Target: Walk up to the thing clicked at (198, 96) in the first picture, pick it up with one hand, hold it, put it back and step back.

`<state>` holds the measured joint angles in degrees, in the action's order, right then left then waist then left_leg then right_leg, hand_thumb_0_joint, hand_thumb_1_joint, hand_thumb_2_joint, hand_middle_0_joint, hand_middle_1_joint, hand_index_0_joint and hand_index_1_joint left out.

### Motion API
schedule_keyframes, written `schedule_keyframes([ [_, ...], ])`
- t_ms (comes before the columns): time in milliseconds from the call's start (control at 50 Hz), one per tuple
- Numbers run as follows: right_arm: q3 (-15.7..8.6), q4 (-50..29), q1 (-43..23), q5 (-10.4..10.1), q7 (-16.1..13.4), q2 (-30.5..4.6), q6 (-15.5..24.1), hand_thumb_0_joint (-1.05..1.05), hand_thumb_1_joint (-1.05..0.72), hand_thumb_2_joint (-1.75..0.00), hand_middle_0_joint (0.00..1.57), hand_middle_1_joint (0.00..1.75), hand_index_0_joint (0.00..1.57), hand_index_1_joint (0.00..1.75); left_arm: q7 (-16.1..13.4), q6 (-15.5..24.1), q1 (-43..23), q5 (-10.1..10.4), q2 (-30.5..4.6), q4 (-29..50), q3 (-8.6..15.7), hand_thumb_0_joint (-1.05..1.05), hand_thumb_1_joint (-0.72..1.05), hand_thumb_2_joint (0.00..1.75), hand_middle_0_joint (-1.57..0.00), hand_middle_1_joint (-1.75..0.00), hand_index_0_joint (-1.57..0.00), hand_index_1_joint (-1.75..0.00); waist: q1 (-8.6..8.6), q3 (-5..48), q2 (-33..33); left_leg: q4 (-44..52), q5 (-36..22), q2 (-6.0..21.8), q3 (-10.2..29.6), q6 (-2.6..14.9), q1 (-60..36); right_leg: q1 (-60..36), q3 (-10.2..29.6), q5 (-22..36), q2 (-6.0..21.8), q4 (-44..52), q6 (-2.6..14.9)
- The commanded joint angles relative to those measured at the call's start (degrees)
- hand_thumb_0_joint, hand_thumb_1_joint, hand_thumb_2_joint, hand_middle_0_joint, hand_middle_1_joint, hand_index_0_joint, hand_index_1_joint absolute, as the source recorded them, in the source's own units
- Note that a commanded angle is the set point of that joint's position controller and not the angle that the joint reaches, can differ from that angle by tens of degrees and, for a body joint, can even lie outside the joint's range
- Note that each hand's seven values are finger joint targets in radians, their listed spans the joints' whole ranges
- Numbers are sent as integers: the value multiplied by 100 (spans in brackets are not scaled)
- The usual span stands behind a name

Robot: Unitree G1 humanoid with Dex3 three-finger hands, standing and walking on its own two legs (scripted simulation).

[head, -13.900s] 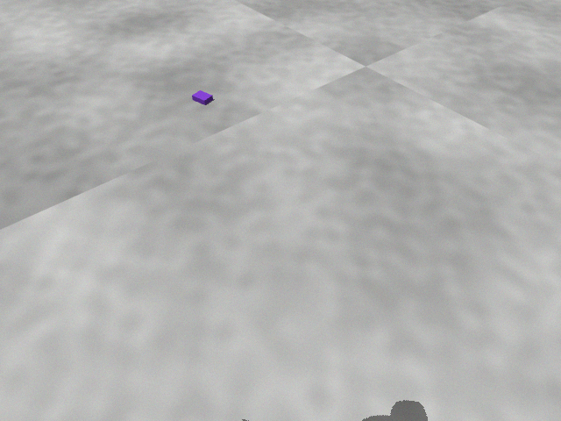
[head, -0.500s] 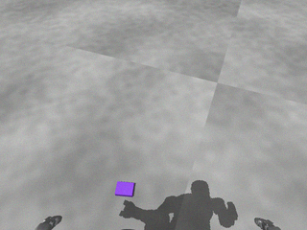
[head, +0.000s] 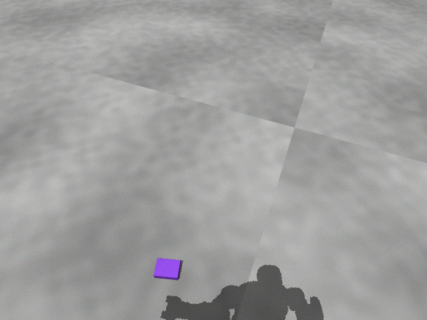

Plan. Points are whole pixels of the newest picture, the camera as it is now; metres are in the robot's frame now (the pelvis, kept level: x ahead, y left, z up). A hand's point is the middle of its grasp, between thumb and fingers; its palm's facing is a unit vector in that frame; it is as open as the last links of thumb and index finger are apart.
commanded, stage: walk up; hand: left
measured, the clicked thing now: (167, 268) +0.44 +0.23 -0.76
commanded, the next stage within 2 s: stand in 0.48 s
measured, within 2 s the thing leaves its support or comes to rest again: neither
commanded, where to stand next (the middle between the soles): +0.06 +0.00 m, yaw -1 degrees
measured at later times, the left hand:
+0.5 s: hand out of the picture +0.08 +0.25 -0.16, palm faces +0.00 -0.94 -0.35, open 7.4 cm
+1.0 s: hand out of the picture +0.11 +0.24 -0.15, palm faces -0.02 -0.94 -0.34, open 7.4 cm
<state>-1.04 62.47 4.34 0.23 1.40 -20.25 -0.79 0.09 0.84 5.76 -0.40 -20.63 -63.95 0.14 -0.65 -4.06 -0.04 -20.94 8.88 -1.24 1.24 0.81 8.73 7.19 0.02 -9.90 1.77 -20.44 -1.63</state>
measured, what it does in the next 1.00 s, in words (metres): stands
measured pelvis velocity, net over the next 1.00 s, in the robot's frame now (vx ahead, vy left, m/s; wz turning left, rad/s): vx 0.03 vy -0.02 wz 0.00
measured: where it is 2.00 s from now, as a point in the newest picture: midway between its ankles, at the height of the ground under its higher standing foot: outside the picture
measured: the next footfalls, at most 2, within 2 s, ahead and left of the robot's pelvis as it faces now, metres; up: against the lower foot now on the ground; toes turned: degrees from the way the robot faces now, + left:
none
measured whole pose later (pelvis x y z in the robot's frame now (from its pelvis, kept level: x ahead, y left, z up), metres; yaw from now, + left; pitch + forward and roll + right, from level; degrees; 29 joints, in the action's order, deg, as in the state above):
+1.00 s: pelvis +0.03 -0.02 +0.00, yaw +0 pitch -2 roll +0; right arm 0.0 64.8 5.9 0.4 0.2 -20.3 0.8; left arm 0.1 1.0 6.1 -0.4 -19.9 -64.9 -0.1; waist 0.1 -2.4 0.0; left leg -17.9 10.0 -0.1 1.8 -0.5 6.4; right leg 5.0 -0.5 -11.2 0.7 -17.8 -0.5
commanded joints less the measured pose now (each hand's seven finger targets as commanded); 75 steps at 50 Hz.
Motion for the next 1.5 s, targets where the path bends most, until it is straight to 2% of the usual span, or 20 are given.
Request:
schedule_keyframes([
  [0, -256, -314, -318, 7, -53, -1205, 131, 0, -90, -90, 20, 30, 20, 30, -48, 127, -261, -29, -1218, 308, 283, 0, 90, 90, -20, -30, -20, -30, 46, 276, -70, 642, 699, 720, 766, 101, 74, 193, 548, -391, 514, 552, 307],
  [200, -272, -214, -141, 8, -56, -1213, 143, 0, -90, -90, 20, 30, 20, 30, -48, 146, -257, -57, -1249, 298, 325, 0, 90, 90, -20, -30, -20, -30, 82, 416, 60, 579, 509, 695, 753, 91, 116, 80, 565, -276, 551, 560, 323],
  [440, -246, -210, -92, -17, -91, -1178, 146, 0, -90, -90, 20, 30, 20, 30, -80, 131, -182, -27, -1238, 295, 342, 0, 90, 90, -20, -30, -20, -30, 44, 663, 16, 320, -617, 722, 637, 96, -141, -84, 487, 600, 588, 387, 317],
  [460, -169, -121, 38, 27, -117, -1068, 195, 0, -90, -90, 20, 30, 20, 30, -60, 111, -103, -1, -1175, 203, 269, 0, 90, 90, -20, -30, -20, -30, 99, 762, 202, 543, -162, 781, 671, 70, -198, -57, 486, -10, 584, 480, 305],
  [500, -178, -118, -56, 46, -128, -1161, 228, 0, -90, -90, 20, 30, 20, 30, -48, 105, -193, -19, -1121, 236, 250, 0, 90, 90, -20, -30, -20, -30, 71, 507, 20, 595, -20, 780, 717, 51, -19, -1, 476, -201, 538, 507, 285],
  [600, -170, -91, -29, 44, -154, -1217, 259, 0, -90, -90, 20, 30, 20, 30, -34, 120, -130, -17, -1192, 230, 248, 0, 90, 90, -20, -30, -20, -30, 67, 497, -117, 574, -271, 795, 641, 40, -68, -82, 530, 108, 584, 507, 291],
  [660, -150, -79, -59, 25, -158, -1194, 288, 0, -90, -90, 20, 30, 20, 30, -41, 141, -118, -18, -1177, 231, 234, 0, 90, 90, -20, -30, -20, -30, 53, 437, -50, 547, -675, 807, 640, 17, -92, -123, 494, 477, 589, 491, 266],
  [720, -154, -85, -52, 17, -166, -1204, 287, 0, -90, -90, 20, 30, 20, 30, -42, 143, -110, -17, -1153, 236, 223, 0, 90, 90, -20, -30, -20, -30, 66, 549, -35, 489, -816, 834, 599, 22, -215, -187, 478, 618, 587, 487, 264],
  [780, -139, -71, -54, 13, -177, -1187, 293, 0, -90, -90, 20, 30, 20, 30, -49, 149, -122, -8, -1181, 246, 234, 0, 90, 90, -20, -30, -20, -30, 66, 705, -43, 446, -1133, 846, 563, 28, -336, -352, 471, 1027, 618, 428, 278],
  [900, -124, -67, -68, 7, -192, -1223, 282, 0, -90, -90, 20, 30, 20, 30, -53, 129, -161, 0, -1140, 254, 225, 0, 90, 90, -20, -30, -20, -30, 75, 617, -95, 478, -1131, 856, 544, 10, -316, -377, 470, 1026, 603, 471, 273],
  [960, -110, -75, -70, 16, -194, -1173, 268, 0, -90, -90, 20, 30, 20, 30, -56, 120, -140, -4, -1173, 228, 236, 0, 90, 90, -20, -30, -20, -30, 78, 510, 54, 560, -830, 825, 546, -12, -223, -294, 443, 741, 572, 512, 261],
  [980, -120, -94, -108, 6, -196, -1193, 262, 0, -90, -90, 20, 30, 20, 30, -62, 122, -157, -18, -1170, 233, 235, 0, 90, 90, -20, -30, -20, -30, 82, 519, 45, 528, -964, 854, 557, 3, -289, -310, 443, 849, 580, 506, 268],
  [1040, -122, -78, -78, 20, -197, -1218, 262, 0, -90, -90, 20, 30, 20, 30, -54, 115, -121, -11, -1144, 244, 226, 0, 90, 90, -20, -30, -20, -30, 66, 534, 30, 545, -827, 827, 541, -27, -311, -225, 460, 670, 569, 541, 280],
  [1080, -108, -74, -41, 19, -194, -1207, 269, 0, -90, -90, 20, 30, 20, 30, -58, 117, -151, 1, -1167, 258, 227, 0, 90, 90, -20, -30, -20, -30, 93, 564, -47, 531, -867, 830, 522, -22, -293, -296, 483, 743, 584, 545, 281],
  [1100, -119, -104, -102, 18, -198, -1211, 271, 0, -90, -90, 20, 30, 20, 30, -62, 117, -153, -15, -1173, 280, 228, 0, 90, 90, -20, -30, -20, -30, 79, 693, -26, 462, -1080, 867, 523, -13, -398, -370, 460, 978, 601, 472, 304],
  [1160, -112, -82, -78, 14, -203, -1232, 270, 0, -90, -90, 20, 30, 20, 30, -59, 120, -133, 4, -1166, 271, 223, 0, 90, 90, -20, -30, -20, -30, 82, 727, -57, 462, -1069, 857, 486, 4, -457, -363, 505, 1062, 616, 503, 292],
  [1220, -108, -92, -95, 4, -208, -1198, 273, 0, -90, -90, 20, 30, 20, 30, -68, 119, -108, -5, -1187, 265, 228, 0, 90, 90, -20, -30, -20, -30, 60, 781, 22, 418, -1398, 872, 499, 2, -498, -453, 436, 1372, 607, 419, 287],
  [1340, -80, -99, -22, 9, -211, -1181, 266, 0, -90, -90, 20, 30, 20, 30, -71, 109, -125, 6, -1190, 246, 239, 0, 90, 90, -20, -30, -20, -30, 83, 613, 35, 508, -1218, 846, 484, -12, -416, -397, 438, 1158, 591, 468, 285],
  [1400, -94, -123, -41, 13, -217, -1211, 268, 0, -90, -90, 20, 30, 20, 30, -77, 115, -135, -1, -1187, 273, 246, 0, 90, 90, -20, -30, -20, -30, 70, 668, 28, 445, -1402, 866, 474, 1, -484, -426, 443, 1347, 610, 436, 281],
  [1480, -89, -121, -46, 11, -225, -1194, 263, 0, -90, -90, 20, 30, 20, 30, -72, 89, -135, -10, -1217, 274, 261, 0, 90, 90, -20, -30, -20, -30, 70, 560, -9, 522, -1045, 853, 473, -10, -466, -316, 449, 960, 575, 502, 298],
])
